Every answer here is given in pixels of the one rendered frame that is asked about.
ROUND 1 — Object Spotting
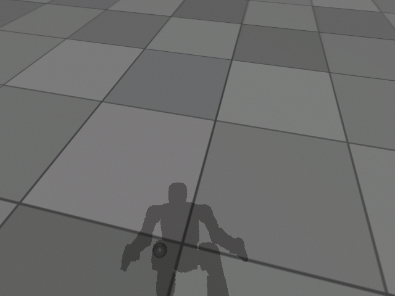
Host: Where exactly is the ball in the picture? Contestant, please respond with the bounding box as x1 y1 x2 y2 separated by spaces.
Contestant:
153 242 167 258

